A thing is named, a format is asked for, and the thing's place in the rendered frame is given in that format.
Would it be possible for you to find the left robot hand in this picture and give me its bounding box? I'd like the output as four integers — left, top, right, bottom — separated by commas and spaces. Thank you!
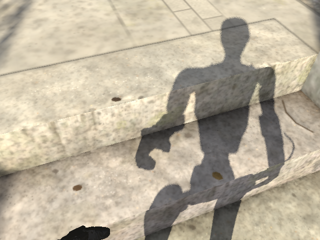
58, 225, 110, 240

